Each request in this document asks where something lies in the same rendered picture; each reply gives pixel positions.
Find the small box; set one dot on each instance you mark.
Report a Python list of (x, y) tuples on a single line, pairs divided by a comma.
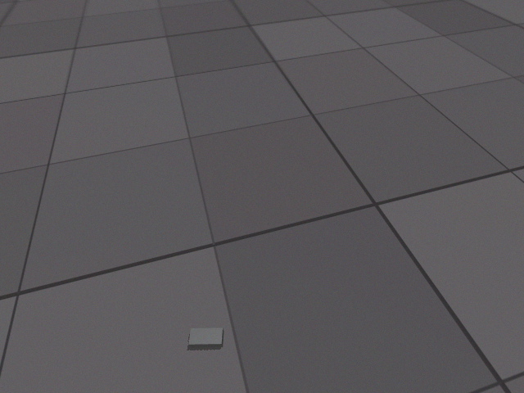
[(206, 337)]

